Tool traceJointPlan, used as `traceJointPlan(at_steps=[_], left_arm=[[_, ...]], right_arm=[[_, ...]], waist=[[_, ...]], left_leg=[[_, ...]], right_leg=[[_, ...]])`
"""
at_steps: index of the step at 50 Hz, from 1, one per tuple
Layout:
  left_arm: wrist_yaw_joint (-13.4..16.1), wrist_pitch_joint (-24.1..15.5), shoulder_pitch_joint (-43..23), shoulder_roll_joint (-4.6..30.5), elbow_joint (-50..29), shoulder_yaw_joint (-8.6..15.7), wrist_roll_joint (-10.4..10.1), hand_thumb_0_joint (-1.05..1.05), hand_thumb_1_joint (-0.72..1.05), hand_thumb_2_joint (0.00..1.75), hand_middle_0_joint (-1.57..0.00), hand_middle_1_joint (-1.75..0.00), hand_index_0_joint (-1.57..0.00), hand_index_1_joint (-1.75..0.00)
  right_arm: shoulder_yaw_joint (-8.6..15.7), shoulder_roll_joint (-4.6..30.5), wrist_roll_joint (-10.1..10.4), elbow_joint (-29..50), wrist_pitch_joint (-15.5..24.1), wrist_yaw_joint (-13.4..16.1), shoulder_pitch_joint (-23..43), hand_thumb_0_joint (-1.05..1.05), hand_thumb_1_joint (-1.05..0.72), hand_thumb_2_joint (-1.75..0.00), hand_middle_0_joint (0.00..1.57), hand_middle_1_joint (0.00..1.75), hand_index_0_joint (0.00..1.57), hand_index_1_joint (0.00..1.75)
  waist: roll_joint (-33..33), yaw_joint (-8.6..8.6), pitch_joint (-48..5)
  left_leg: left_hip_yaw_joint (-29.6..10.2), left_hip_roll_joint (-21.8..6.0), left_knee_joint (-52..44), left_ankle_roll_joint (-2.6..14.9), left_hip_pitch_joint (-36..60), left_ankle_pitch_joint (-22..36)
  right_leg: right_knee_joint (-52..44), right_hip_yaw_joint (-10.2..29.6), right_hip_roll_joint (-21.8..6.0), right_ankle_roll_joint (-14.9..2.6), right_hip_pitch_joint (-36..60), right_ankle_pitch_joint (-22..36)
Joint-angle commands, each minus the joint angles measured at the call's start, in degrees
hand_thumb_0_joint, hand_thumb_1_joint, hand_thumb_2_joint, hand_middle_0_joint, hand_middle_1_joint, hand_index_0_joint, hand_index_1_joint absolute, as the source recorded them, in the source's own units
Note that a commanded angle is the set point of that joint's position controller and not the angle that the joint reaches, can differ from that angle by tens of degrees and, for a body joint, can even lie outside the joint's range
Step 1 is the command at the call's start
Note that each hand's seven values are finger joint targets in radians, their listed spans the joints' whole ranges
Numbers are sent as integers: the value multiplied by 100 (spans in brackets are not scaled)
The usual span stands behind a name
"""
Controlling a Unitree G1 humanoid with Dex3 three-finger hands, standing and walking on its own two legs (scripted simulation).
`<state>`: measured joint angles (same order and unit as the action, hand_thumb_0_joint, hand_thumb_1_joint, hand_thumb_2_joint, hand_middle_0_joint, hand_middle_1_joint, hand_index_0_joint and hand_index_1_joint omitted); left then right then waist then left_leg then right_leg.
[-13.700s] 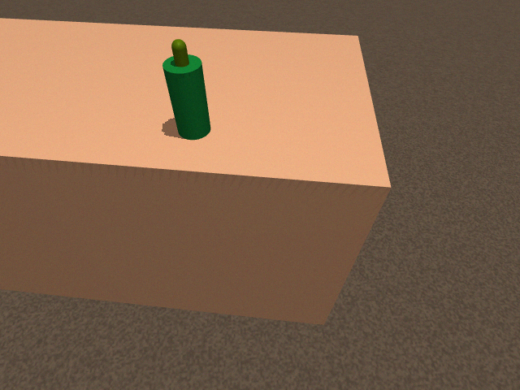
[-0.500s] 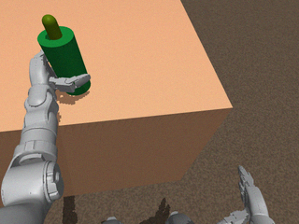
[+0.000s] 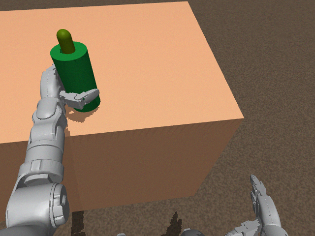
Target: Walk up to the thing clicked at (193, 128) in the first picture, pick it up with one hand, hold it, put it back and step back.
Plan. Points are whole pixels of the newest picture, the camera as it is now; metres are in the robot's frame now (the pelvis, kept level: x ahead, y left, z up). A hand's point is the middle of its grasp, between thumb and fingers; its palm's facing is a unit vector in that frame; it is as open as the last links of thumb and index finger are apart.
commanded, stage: settle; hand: left
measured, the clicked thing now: (76, 72) +0.46 +0.15 +0.17
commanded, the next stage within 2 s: lift in 0.54 s
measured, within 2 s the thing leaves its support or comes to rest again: leaves its support in 0.08 s
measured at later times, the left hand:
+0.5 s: hand (66, 84) +0.42 +0.17 +0.17, palm faces +0.10 -0.99 -0.01, open 10.5 cm
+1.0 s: hand (65, 71) +0.43 +0.16 +0.20, palm faces +0.09 -1.00 -0.03, open 10.4 cm
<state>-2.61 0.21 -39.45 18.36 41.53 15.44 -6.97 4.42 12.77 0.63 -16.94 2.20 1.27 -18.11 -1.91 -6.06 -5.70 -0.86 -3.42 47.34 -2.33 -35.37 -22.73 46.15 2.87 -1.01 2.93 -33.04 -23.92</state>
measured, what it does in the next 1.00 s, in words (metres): stands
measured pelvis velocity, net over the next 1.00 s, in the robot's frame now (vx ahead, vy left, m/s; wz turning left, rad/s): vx -0.02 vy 0.00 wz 0.00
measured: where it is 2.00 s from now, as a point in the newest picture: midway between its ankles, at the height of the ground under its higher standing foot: outside the picture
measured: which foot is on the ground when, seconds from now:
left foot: down 0.00-1.00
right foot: down 0.00-1.00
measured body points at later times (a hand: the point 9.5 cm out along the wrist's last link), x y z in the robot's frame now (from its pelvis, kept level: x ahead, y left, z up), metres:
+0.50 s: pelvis -0.03 +0.00 +0.01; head -0.02 -0.01 +0.46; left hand +0.41 +0.22 +0.17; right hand +0.12 -0.26 -0.05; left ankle +0.00 +0.14 -0.70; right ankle -0.01 -0.15 -0.70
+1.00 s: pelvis -0.02 +0.00 +0.01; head -0.01 -0.01 +0.46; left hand +0.42 +0.21 +0.20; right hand +0.13 -0.26 -0.04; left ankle +0.00 +0.14 -0.70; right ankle -0.01 -0.15 -0.70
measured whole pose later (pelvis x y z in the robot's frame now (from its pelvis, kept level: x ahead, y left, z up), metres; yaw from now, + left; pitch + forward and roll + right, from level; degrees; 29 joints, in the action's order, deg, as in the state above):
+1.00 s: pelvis -0.02 +0.00 +0.01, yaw +0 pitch +5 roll -1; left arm -1.7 6.7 -42.0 18.9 38.8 14.9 -7.6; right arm 3.0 12.3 1.3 -26.6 10.5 4.6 -16.2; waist -2.5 -5.2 -4.9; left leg -0.7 -3.2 41.4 -2.2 -27.8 -18.6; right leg 40.0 2.8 -1.3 3.0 -25.4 -19.7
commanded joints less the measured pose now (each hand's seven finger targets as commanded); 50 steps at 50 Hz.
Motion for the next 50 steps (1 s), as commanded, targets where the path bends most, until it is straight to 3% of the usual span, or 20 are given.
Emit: traceJointPlan(at_steps=[1, 5, 7, 9, 10, 16, 20, 21, 23, 24, 26, 32, 34, 40, 43, 44, 45, 46, 47, 50], left_arm=[[114, -778, -4008, 1806, -2707, 532, -324, 0, 4, 133, -128, -142, -128, -145], [214, -691, -4053, 1865, -2899, 582, -327, 0, 1, 135, -125, -142, -126, -145], [206, -643, -3939, 1708, -2829, 500, -320, 0, 1, 136, -125, -143, -125, -146], [210, -609, -4210, 1927, -3099, 562, -299, 0, 1, 137, -126, -144, -127, -148], [199, -571, -4248, 1814, -2965, 454, -265, 0, 1, 137, -126, -143, -126, -147], [128, -393, -4420, 1732, -2505, 367, -305, 0, 6, 137, -125, -143, -126, -146], [51, -380, -4444, 1637, -2055, 329, -355, 0, 7, 137, -124, -143, -126, -145], [50, -404, -4564, 1818, -2180, 444, -378, 0, 4, 136, -123, -142, -125, -144], [6, -430, -4692, 1637, -2023, 342, -419, 0, 4, 136, -123, -142, -125, -143], [8, -444, -4846, 1735, -2048, 413, -432, 0, 3, 136, -123, -143, -126, -144], [0, -451, -4791, 1613, -1729, 296, -412, 0, 4, 136, -123, -142, -125, -144], [64, -499, -5027, 1889, -1567, 398, -298, 0, 8, 135, -121, -139, -123, -140], [82, -568, -5335, 2020, -1951, 501, -329, 0, 11, 130, -122, -137, -125, -138], [102, -584, -5072, 2011, -2498, 524, -387, 0, 0, 124, -120, -135, -122, -135], [122, -446, -4760, 1843, -2256, 443, -358, 0, 1, 123, -117, -132, -120, -133], [113, -451, -4989, 1969, -2833, 468, -346, 0, 2, 125, -118, -133, -121, -134], [107, -357, -4798, 1803, -2414, 391, -338, 0, 3, 125, -117, -133, -119, -134], [118, -319, -4831, 1907, -2822, 414, -319, 0, 3, 124, -118, -133, -120, -134], [111, -236, -4810, 1796, -2805, 347, -325, 0, 2, 125, -118, -134, -121, -135], [108, -35, -4605, 2040, -3272, 539, -367, 0, 4, 125, -118, -134, -121, -135]], right_arm=[[370, 830, 39, 1004, 363, 132, 205, 0, 54, -6, 5, 5, 5, 5], [355, 737, 33, 704, 397, 200, 175, 0, 55, -6, 5, 5, 5, 5], [132, 498, 40, 530, 429, 187, 234, 0, 55, -6, 5, 5, 5, 5], [308, 801, 40, 867, 491, 223, 610, 0, 55, -6, 5, 5, 5, 5], [139, 536, 31, 548, 484, 214, 440, 0, 55, -6, 5, 5, 5, 5], [230, 740, 67, 462, 643, 277, 754, 0, 56, -5, 5, 5, 5, 5], [176, 755, 91, 574, 792, 316, 798, 0, 57, -5, 5, 5, 5, 5], [246, 842, 77, 464, 800, 343, 585, 0, 56, -5, 5, 5, 5, 5], [-67, 479, 108, 276, 818, 297, 616, 0, 57, -5, 5, 5, 5, 5], [90, 687, 109, 519, 855, 313, 776, 0, 56, -5, 5, 5, 5, 5], [-67, 462, 123, 41, 861, 285, 645, 0, 56, -5, 5, 5, 5, 5], [171, 802, 93, 32, 962, 313, 585, 0, 57, -5, 5, 5, 5, 5], [145, 795, 84, 329, 1012, 317, 753, 0, 55, -5, 5, 5, 5, 5], [90, 629, 91, 184, 1070, 340, 620, 0, 54, -5, 5, 5, 5, 5], [-6, 528, 103, 26, 1096, 338, 763, 0, 54, -6, 5, 5, 5, 5], [39, 573, 94, 75, 1094, 351, 774, 0, 54, -6, 5, 5, 5, 5], [171, 737, 89, 178, 1135, 371, 912, 0, 54, -6, 5, 5, 5, 5], [127, 676, 99, 124, 1147, 364, 858, 0, 54, -5, 5, 5, 5, 5], [52, 584, 104, 71, 1170, 362, 794, 0, 54, -5, 5, 5, 5, 5], [336, 817, 105, -150, 1207, 385, 531, 0, 54, -5, 5, 5, 5, 5]], waist=[[-139, -18, -3201], [-410, 14, -3073], [-395, 48, -2924], [-458, 31, -3048], [-681, 28, -2971], [-424, -10, -2473], [-119, -63, -2325], [-122, -56, -2546], [-181, 48, -2334], [-85, 14, -2481], [-296, 39, -2230], [-296, -9, -2238], [-476, 40, -2770], [-532, 187, -3063], [-469, 170, -2656], [-622, 225, -2991], [-447, 81, -2749], [-571, 208, -2854], [-569, 144, -2703], [-616, 199, -2949]], left_leg=[[174, 179, -249, 313, 2089, 2888], [182, 203, -313, 295, 2160, 2816], [180, 199, -371, 298, 2139, 2795], [161, 174, -480, 264, 2253, 2592], [177, 194, -479, 250, 2251, 2486], [181, 199, -831, 222, 2032, 1175], [163, 197, -899, 239, 2036, 950], [152, 179, -875, 242, 2131, 1121], [154, 194, -916, 241, 2032, 1047], [143, 190, -932, 238, 2082, 1047], [208, 244, -931, 247, 1955, 965], [170, 206, -991, 228, 2066, 920], [145, 179, -979, 193, 2287, 1187], [190, 201, -904, 190, 2403, 1810], [202, 198, -925, 188, 2292, 1877], [200, 184, -932, 186, 2530, 2062], [193, 178, -921, 189, 2481, 2052], [201, 190, -962, 175, 2532, 2081], [222, 194, -961, 187, 2538, 2036], [227, 190, -946, 183, 2772, 2415]], right_leg=[[-435, -353, 137, -122, 1154, 3424], [-512, -374, 132, -148, 1082, 3209], [-543, -382, 134, -161, 1089, 3121], [-618, -406, 146, -200, 1033, 2757], [-643, -414, 138, -211, 958, 2663], [-939, -437, 165, -240, 721, 1517], [-1027, -468, 172, -227, 671, 1289], [-995, -467, 173, -218, 765, 1451], [-1011, -470, 168, -224, 687, 1364], [-1012, -478, 178, -226, 717, 1361], [-1041, -418, 132, -220, 657, 1320], [-1100, -445, 155, -235, 685, 1287], [-1038, -462, 163, -254, 889, 1501], [-993, -459, 149, -225, 1301, 2072], [-1027, -473, 160, -220, 1203, 2123], [-1031, -462, 159, -218, 1313, 2282], [-1048, -481, 168, -216, 1199, 2259], [-1069, -479, 158, -217, 1329, 2288], [-1100, -489, 166, -210, 1284, 2265], [-1095, -516, 158, -198, 1484, 2587]])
